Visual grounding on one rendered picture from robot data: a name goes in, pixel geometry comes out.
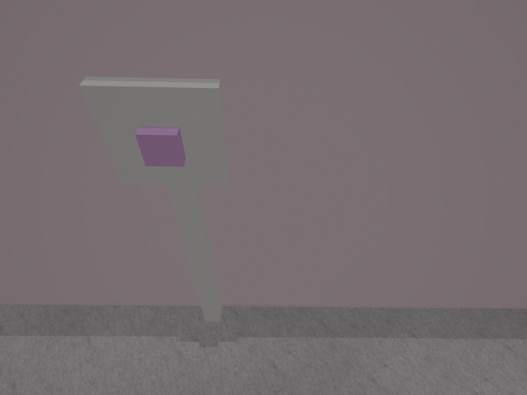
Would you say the panel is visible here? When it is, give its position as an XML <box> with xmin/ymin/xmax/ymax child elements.
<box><xmin>79</xmin><ymin>77</ymin><xmax>229</xmax><ymax>323</ymax></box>

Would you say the button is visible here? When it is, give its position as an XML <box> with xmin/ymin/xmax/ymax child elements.
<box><xmin>135</xmin><ymin>127</ymin><xmax>186</xmax><ymax>167</ymax></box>

